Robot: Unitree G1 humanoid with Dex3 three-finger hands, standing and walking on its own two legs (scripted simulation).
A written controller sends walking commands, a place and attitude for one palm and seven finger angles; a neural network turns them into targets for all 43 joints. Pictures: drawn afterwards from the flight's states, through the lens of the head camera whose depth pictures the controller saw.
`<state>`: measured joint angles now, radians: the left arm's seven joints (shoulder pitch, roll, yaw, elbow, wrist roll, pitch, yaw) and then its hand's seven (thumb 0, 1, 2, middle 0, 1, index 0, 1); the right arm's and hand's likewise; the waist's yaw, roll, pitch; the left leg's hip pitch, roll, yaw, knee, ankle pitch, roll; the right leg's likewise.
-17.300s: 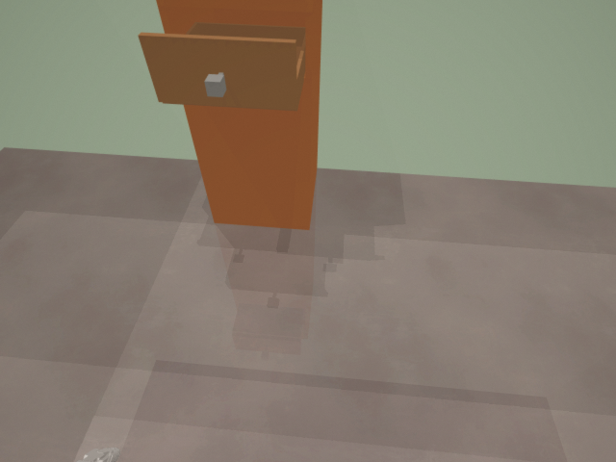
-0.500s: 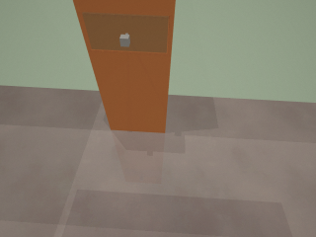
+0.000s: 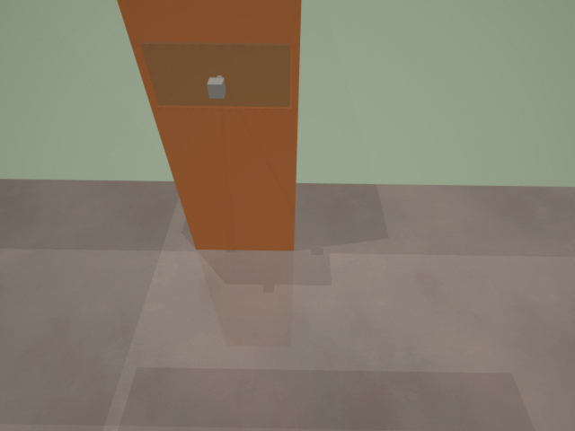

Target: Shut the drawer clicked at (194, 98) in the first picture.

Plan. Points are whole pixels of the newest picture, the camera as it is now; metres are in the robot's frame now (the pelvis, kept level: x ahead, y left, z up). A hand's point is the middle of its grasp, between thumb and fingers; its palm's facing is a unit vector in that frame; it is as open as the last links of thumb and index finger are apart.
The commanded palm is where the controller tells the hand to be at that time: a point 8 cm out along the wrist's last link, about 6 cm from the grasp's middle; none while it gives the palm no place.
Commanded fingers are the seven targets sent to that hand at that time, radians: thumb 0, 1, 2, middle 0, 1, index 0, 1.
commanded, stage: let the arm hang, fingers relaxed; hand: left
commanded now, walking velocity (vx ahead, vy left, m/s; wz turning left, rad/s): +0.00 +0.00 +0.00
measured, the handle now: (217, 84) +0.93 +0.22 +0.03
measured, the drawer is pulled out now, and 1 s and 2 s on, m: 0.00 0.00 0.00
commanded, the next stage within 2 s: look to check the result in 0.06 s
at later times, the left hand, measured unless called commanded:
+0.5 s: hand out of the picture +0.00 +0.17 -0.17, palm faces +0.03 -0.98 -0.22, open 7.4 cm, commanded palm none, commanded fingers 0.00 0.90 0.90 -0.20 -0.30 -0.20 -0.30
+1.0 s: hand out of the picture +0.05 +0.17 -0.17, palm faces +0.01 -0.96 -0.26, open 7.4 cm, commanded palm none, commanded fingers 0.00 0.90 0.90 -0.20 -0.30 -0.20 -0.30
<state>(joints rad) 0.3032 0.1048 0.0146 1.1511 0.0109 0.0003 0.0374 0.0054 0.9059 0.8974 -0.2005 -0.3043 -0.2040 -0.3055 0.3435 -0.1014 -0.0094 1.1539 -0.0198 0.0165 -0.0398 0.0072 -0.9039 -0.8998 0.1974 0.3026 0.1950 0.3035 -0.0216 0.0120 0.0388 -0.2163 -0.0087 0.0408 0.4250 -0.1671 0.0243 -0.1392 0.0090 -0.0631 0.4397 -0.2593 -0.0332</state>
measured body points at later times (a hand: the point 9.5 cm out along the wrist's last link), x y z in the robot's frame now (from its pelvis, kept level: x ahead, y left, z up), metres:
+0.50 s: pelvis +0.01 -0.01 +0.00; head +0.02 -0.02 +0.45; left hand +0.00 +0.22 -0.16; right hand +0.00 -0.24 -0.16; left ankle +0.04 +0.10 -0.74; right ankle -0.01 -0.10 -0.74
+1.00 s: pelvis +0.02 -0.03 +0.00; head +0.04 -0.04 +0.45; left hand +0.05 +0.22 -0.15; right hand +0.04 -0.27 -0.16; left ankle +0.04 +0.10 -0.74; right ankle -0.01 -0.10 -0.74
